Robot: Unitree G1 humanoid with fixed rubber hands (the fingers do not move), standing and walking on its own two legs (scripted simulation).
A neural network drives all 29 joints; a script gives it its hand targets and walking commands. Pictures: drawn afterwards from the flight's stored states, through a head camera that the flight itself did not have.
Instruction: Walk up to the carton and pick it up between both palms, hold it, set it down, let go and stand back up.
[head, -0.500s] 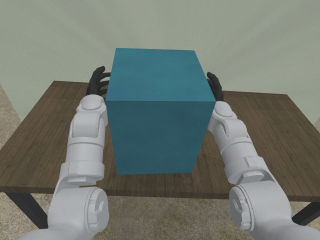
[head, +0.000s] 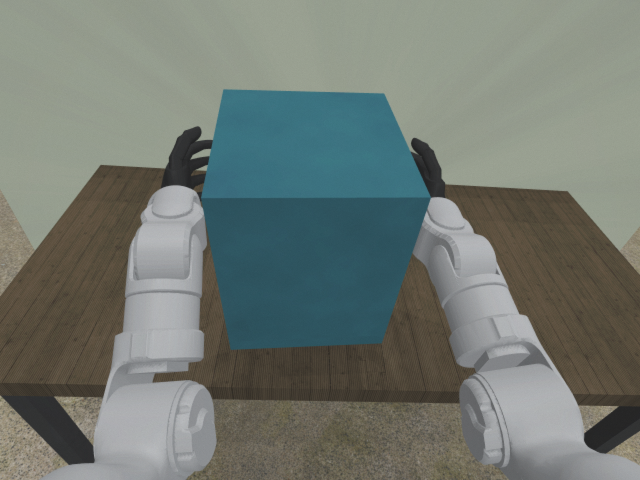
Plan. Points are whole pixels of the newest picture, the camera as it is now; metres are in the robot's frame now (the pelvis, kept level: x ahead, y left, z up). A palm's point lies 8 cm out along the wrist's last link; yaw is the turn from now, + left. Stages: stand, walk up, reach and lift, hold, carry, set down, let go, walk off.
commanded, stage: reach and lift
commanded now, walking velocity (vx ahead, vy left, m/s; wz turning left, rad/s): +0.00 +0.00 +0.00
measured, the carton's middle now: (306, 222) +0.39 -0.01 +0.16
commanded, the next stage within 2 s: hold in 0.44 s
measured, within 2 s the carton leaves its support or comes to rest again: neither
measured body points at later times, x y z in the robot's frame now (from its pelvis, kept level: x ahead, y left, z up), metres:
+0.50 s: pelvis +0.00 -0.01 +0.00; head -0.06 +0.02 +0.45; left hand +0.40 +0.14 +0.22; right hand +0.39 -0.16 +0.22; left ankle +0.02 +0.10 -0.75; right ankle +0.01 -0.12 -0.75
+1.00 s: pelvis -0.01 -0.01 +0.00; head -0.08 +0.01 +0.44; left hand +0.38 +0.15 +0.25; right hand +0.38 -0.15 +0.25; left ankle +0.02 +0.10 -0.75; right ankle +0.01 -0.12 -0.75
